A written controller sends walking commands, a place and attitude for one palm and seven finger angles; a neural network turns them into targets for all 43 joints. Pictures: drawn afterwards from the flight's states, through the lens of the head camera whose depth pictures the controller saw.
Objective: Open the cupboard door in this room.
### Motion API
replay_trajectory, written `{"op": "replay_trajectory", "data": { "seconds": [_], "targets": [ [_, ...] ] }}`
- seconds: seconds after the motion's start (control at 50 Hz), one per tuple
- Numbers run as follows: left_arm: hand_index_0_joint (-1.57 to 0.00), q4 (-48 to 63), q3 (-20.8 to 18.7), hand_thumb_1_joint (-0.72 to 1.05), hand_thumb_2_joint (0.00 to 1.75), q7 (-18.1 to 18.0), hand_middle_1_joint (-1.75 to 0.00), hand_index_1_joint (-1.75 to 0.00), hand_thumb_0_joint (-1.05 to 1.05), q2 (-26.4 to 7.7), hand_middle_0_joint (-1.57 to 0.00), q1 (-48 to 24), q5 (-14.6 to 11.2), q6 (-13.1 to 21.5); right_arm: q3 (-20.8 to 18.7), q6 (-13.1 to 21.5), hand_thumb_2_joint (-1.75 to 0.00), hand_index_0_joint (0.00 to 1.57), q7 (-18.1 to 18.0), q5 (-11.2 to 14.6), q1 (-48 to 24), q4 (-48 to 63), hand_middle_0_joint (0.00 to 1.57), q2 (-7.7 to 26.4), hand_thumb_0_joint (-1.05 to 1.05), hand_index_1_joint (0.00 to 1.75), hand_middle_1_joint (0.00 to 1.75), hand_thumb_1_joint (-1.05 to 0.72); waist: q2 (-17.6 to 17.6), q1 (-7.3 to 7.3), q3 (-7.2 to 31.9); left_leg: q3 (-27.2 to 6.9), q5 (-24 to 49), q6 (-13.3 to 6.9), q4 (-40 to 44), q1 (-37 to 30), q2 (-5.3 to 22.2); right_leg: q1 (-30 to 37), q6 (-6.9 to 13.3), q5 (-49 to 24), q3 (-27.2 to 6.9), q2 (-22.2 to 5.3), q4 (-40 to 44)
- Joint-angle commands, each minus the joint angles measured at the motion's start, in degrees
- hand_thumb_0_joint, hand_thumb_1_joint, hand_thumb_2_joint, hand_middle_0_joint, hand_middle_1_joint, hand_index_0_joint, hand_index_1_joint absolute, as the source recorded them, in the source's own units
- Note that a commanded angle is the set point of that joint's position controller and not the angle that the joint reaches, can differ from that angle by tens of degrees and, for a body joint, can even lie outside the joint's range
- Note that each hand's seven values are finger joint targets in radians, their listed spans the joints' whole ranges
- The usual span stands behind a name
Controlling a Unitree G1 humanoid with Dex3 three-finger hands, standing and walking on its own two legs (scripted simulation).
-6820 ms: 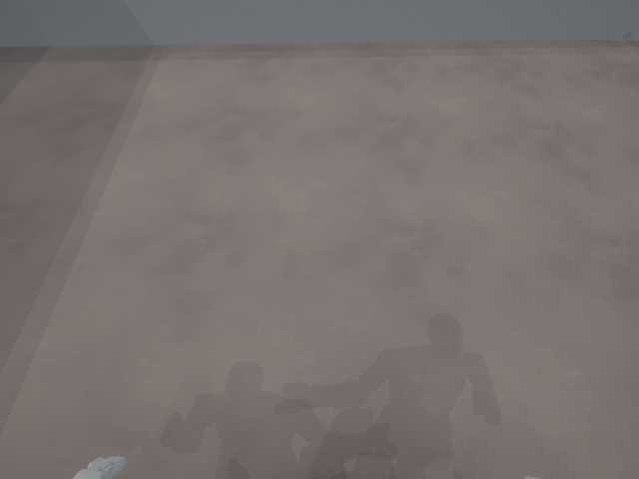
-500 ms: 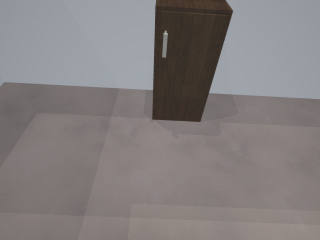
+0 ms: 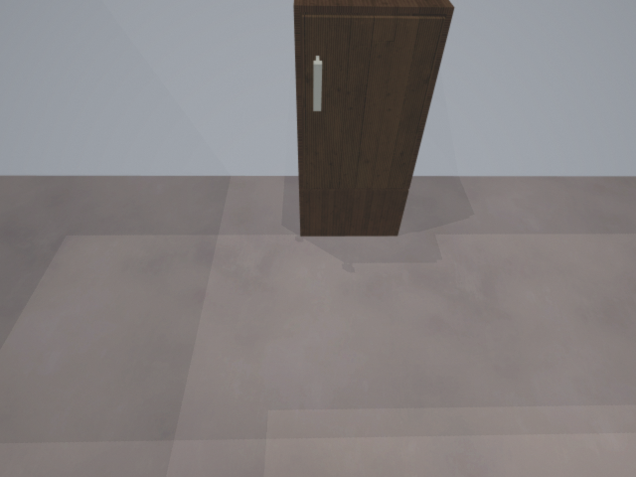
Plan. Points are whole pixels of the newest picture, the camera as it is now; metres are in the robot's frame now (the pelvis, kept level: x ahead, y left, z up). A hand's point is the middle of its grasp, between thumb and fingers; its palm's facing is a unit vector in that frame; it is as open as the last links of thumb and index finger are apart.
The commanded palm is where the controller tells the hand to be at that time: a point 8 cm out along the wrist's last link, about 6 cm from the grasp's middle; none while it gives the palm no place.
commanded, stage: look at it before walking up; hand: left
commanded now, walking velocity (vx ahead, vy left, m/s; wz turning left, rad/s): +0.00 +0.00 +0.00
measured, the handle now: (317, 83) +1.14 +0.07 -0.05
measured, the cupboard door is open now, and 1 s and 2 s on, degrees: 0 0 0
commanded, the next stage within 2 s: walk to a spot facing it in 0.52 s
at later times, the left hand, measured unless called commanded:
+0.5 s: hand out of the picture -0.04 +0.14 -0.18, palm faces +0.04 -0.99 -0.16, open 7.3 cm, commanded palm none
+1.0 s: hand out of the picture +0.04 +0.15 -0.18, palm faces -0.09 -0.97 -0.22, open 7.4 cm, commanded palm none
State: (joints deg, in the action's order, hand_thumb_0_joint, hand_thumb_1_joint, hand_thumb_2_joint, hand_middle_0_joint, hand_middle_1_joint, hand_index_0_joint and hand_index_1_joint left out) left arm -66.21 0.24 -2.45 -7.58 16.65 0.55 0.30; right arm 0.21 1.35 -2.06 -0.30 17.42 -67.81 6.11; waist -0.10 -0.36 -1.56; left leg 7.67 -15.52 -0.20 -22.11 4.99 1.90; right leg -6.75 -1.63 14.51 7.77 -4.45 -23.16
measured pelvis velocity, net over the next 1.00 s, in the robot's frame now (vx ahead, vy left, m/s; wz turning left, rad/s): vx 0.02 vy -0.03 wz -0.15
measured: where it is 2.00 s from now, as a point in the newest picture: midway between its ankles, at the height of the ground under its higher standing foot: (352, 457)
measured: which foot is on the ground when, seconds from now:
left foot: down 0.00-1.00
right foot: down 0.00-1.00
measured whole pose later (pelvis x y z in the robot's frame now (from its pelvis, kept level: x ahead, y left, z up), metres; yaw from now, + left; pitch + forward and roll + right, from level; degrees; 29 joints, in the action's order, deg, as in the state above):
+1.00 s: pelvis +0.02 -0.03 -0.02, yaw -9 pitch +1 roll +1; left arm -60.2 -4.2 1.7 -8.3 19.0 2.1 -1.3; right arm -3.7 1.8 -1.3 -1.8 19.9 -62.1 10.3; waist -2.9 0.4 -2.2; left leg 14.4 -24.8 3.1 -33.8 7.8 8.1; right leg -18.9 0.9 24.0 8.1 -2.1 -40.4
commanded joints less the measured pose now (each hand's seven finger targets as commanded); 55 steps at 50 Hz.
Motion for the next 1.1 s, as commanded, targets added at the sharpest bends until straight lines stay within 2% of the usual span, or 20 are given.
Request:
{"op": "replay_trajectory", "data": {
  "seconds": [0.0, 0.38, 0.58, 0.64, 0.68, 0.72, 0.76, 0.8, 0.84, 0.86, 0.88, 0.92, 0.94, 0.96, 0.98, 1.0, 1.02, 1.04, 1.06, 1.08],
  "targets": [
    [-0.2, 0.55, -0.74, 0.9, 0.9, -0.39, -0.3, -0.3, 0.0, -4.46, -0.2, 5.16, -0.21, 0.55, -0.98, 0.47, -0.9, 0.2, -0.33, -0.16, 4.8, 0.93, 0.2, 5.39, 0.0, 0.3, 0.3, -0.9, 0.13, -0.22, -3.26, -5.33, 17.83, -0.74, 3.84, 3.23, 6.39, -0.8, 1.63, -13.15, -4.14, -4.11, 2.27],
    [-0.2, 0.73, -0.79, 0.9, 0.9, -0.32, -0.3, -0.3, 0.0, -4.3, -0.2, 5.28, -0.06, 0.91, -1.27, 0.18, -0.9, 0.2, -0.11, -0.11, 5.1, 1.17, 0.2, 4.82, 0.0, 0.3, 0.3, -0.9, 0.29, 0.25, -4.49, -5.2, 10.2, -0.58, 4.48, 4.0, 5.79, -2.7, 2.03, -9.44, -5.23, -3.8, 4.06],
    [-0.2, 0.69, -0.9, 0.9, 0.9, -0.21, -0.3, -0.3, 0.0, -4.67, -0.2, 5.53, 0.06, 1.18, -1.52, 0.26, -0.9, 0.2, -0.11, -0.08, 4.38, 1.76, 0.2, 5.69, 0.0, 0.3, 0.3, -0.9, -0.32, 0.39, -3.92, -5.21, 9.57, -0.66, 4.23, 3.72, 5.84, -2.99, 2.29, -9.2, -5.49, -3.82, 4.64],
    [-0.2, 0.44, -1.02, 0.9, 0.9, 0.01, -0.3, -0.3, 0.0, -3.95, -0.2, 5.32, 0.03, 0.87, -1.61, -0.09, -0.9, 0.2, -0.26, -0.41, 4.95, 1.4, 0.2, 5.19, 0.0, 0.3, 0.3, -0.9, -0.24, 0.73, -4.13, -3.92, 4.75, -0.18, 3.25, 3.16, 5.77, -4.63, 2.46, -5.3, -6.66, -3.19, 4.81],
    [-0.2, 1.22, -2.01, 0.9, 0.9, 0.53, -0.3, -0.3, 0.0, -5.02, -0.2, 4.98, 0.38, 0.0, -2.38, -0.78, -0.9, 0.2, -0.17, -0.65, 4.85, 2.28, 0.2, 6.15, 0.0, 0.3, 0.3, -0.9, 0.32, 0.68, -6.05, -2.86, -5.97, -0.33, 1.73, 4.79, 5.9, -8.73, 3.19, 6.93, -7.96, -2.56, 3.69],
    [-0.2, 2.92, -3.12, 0.9, 0.9, 1.3, -0.3, -0.3, 0.0, -6.01, -0.2, 4.16, 0.83, -0.69, -3.29, -1.33, -0.9, 0.2, 0.03, -0.91, 3.95, 4.08, 0.2, 7.4, 0.0, 0.3, 0.3, -0.9, -0.2, 0.6, -8.92, -3.27, -16.07, -0.82, 1.35, 8.21, 6.76, -13.32, 3.87, 16.98, -9.46, -1.62, 2.57],
    [-0.2, 4.86, -3.95, 0.9, 0.9, 1.89, -0.3, -0.3, 0.0, -6.18, -0.2, 3.66, 1.14, -0.86, -4.16, -1.37, -0.9, 0.2, 0.2, -1.05, 3.84, 6.03, 0.2, 8.86, 0.0, 0.3, 0.3, -0.9, -1.15, 0.7, -9.62, -5.38, -22.92, -2.05, 0.98, 9.48, 8.47, -17.37, 4.47, 22.33, -10.18, -0.41, -0.48],
    [-0.2, 6.98, -4.33, 0.9, 0.9, 2.46, -0.3, -0.3, 0.0, -4.91, -0.2, 2.93, 1.29, -0.35, -4.8, -0.68, -0.9, 0.2, 0.21, -1.13, 4.78, 7.22, 0.2, 10.14, 0.0, 0.3, 0.3, -0.9, -4.38, 1.39, -9.03, -9.75, -26.46, -4.15, 3.42, 7.6, 12.33, -21.6, 4.32, 21.0, -8.24, 2.15, -7.55],
    [-0.2, 8.96, -4.22, 0.9, 0.9, 3.25, -0.3, -0.3, 0.0, -2.22, -0.2, 0.95, 1.24, -0.02, -5.57, 0.28, -0.9, 0.2, 0.15, -1.23, 6.17, 7.37, 0.2, 12.75, 0.0, 0.3, 0.3, -0.9, -11.45, 2.33, -6.74, -15.94, -27.9, -7.36, 9.51, 3.59, 20.11, -24.54, 2.97, 11.61, -0.77, 4.65, -21.78],
    [-0.2, 10.46, -4.26, 0.9, 0.9, 3.65, -0.3, -0.3, 0.0, -2.0, -0.2, -1.61, 1.29, -0.05, -5.9, 0.75, -0.9, 0.2, 0.25, -1.26, 6.41, 7.49, 0.2, 13.06, 0.0, 0.3, 0.3, -0.9, -12.47, 3.12, -6.21, -16.89, -24.99, -8.9, 11.01, 1.52, 22.35, -27.25, 2.73, 12.57, -1.31, 2.56, -25.58],
    [-0.2, 11.88, -4.57, 0.9, 0.9, 3.92, -0.3, -0.3, 0.0, -2.59, -0.2, -4.25, 1.34, 0.13, -5.73, 1.06, -0.9, 0.2, 0.28, -1.5, 6.39, 7.58, 0.2, 12.61, 0.0, 0.3, 0.3, -0.9, -10.21, 3.56, -7.66, -15.33, -19.82, -9.09, 11.17, 1.92, 23.23, -28.05, 2.59, 13.97, -2.09, 0.72, -26.11],
    [-0.2, 12.34, -4.75, 0.9, 0.9, 4.33, -0.3, -0.3, 0.0, -2.59, -0.2, -3.77, 1.25, 0.53, -5.37, 1.35, -0.9, 0.2, 0.35, -1.8, 3.94, 8.16, 0.2, 12.59, 0.0, 0.3, 0.3, -0.9, -7.66, 1.81, -6.96, -8.99, -8.72, -7.4, 7.01, 3.21, 22.1, -22.72, 2.22, 12.71, -1.14, -0.08, -21.0],
    [-0.2, 11.33, -4.84, 0.9, 0.9, 4.44, -0.3, -0.3, 0.0, -2.65, -0.2, -0.3, 1.19, 0.76, -5.34, 1.31, -0.9, 0.2, 0.38, -1.76, 2.09, 8.68, 0.2, 12.83, 0.0, 0.3, 0.3, -0.9, -5.8, -0.09, -4.57, -4.57, -5.32, -5.56, 2.22, 5.36, 20.05, -15.33, 2.36, 9.48, 0.27, 0.86, -15.75],
    [-0.2, 8.88, -5.33, 0.9, 0.9, 4.25, -0.3, -0.3, 0.0, -3.92, -0.2, 6.78, 1.21, 1.08, -5.2, 1.29, -0.9, 0.2, 0.49, -1.6, -0.32, 9.34, 0.2, 12.55, 0.0, 0.3, 0.3, -0.9, -0.69, -4.06, -1.5, -0.09, -2.4, -3.13, -9.47, 10.9, 16.66, -3.26, 3.24, 3.64, 0.98, 2.95, -7.92],
    [-0.2, 5.96, -6.42, 0.9, 0.9, 3.57, -0.3, -0.3, 0.0, -10.28, -0.2, 16.82, 1.52, 1.91, -4.62, 1.36, -0.9, 0.2, 1.02, -0.51, -3.16, 11.8, 0.2, 10.49, 0.0, 0.3, 0.3, -0.9, 16.09, -8.68, 1.73, 6.56, -2.65, 0.38, -30.57, 24.03, 9.5, 9.9, 7.03, 7.03, -16.71, -6.56, 2.57],
    [-0.2, 4.42, -7.02, 0.9, 0.9, 2.51, -0.3, -0.3, 0.0, -15.28, -0.2, 21.77, 0.38, 2.11, -3.79, 1.63, -0.9, 0.2, 1.63, -0.56, -9.0, 16.28, 0.2, 8.54, 0.0, 0.3, 0.3, -0.9, 23.81, -9.39, 0.83, 3.48, -17.79, 2.54, -44.66, 38.47, 2.44, 14.29, 12.56, -2.76, -38.72, -17.25, 9.7],
    [-0.2, 5.12, -6.87, 0.9, 0.9, 1.73, -0.3, -0.3, 0.0, -14.78, -0.2, 20.58, -0.01, 2.31, -4.09, 1.63, -0.9, 0.2, 1.61, -0.67, -12.31, 17.09, 0.2, 9.89, 0.0, 0.3, 0.3, -0.9, 14.88, -9.18, -0.23, -3.81, -15.36, 2.29, -49.74, 40.42, 4.3, 11.17, 15.14, -3.27, -41.51, -19.03, 10.62],
    [-0.2, 6.11, -6.49, 0.9, 0.9, 1.73, -0.3, -0.3, 0.0, -13.86, -0.2, 16.41, 0.18, 2.47, -4.36, 1.57, -0.9, 0.2, 1.77, -0.73, -14.01, 16.92, 0.2, 9.34, 0.0, 0.3, 0.3, -0.9, 9.14, -7.36, -4.29, -5.78, -10.58, 2.34, -52.25, 41.84, 5.87, 6.94, 15.8, 1.12, -39.42, -18.07, 10.63],
    [-0.2, 7.31, -5.83, 0.9, 0.9, 1.71, -0.3, -0.3, 0.0, -11.44, -0.2, 12.71, 0.27, 2.75, -4.51, 1.63, -0.9, 0.2, 1.97, -1.13, -12.9, 16.21, 0.2, 9.55, 0.0, 0.3, 0.3, -0.9, 3.42, -5.18, -4.41, -6.75, -5.83, 2.37, -50.47, 40.44, 7.32, 5.23, 14.63, 0.97, -34.59, -16.07, 9.97],
    [-0.2, 8.35, -5.37, 0.9, 0.9, 1.71, -0.3, -0.3, 0.0, -10.93, -0.2, 9.49, 0.58, 3.04, -4.52, 1.41, -0.9, 0.2, 2.28, -1.43, -10.84, 15.15, 0.2, 9.29, 0.0, 0.3, 0.3, -0.9, 2.34, -3.15, -3.39, -6.37, -2.97, 3.06, -48.2, 38.03, 7.77, 3.94, 13.34, -1.89, -29.36, -14.14, 9.62]
  ]
}}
